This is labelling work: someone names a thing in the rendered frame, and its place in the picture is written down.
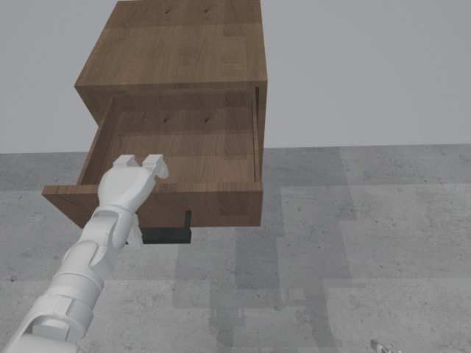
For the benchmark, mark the cabinet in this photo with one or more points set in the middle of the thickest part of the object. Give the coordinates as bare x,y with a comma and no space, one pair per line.
174,46

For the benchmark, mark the robot left hand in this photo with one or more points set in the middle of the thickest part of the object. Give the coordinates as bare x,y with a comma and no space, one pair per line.
128,186

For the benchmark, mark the handle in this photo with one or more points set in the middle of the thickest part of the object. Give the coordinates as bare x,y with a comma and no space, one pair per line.
168,235

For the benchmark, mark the drawer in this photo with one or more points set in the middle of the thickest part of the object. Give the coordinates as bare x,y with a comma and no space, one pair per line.
209,142

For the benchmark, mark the robot left upper arm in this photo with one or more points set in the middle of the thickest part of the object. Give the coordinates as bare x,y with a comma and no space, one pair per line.
30,343

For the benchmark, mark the robot left forearm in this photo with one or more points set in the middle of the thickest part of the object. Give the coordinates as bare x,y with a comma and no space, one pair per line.
65,310

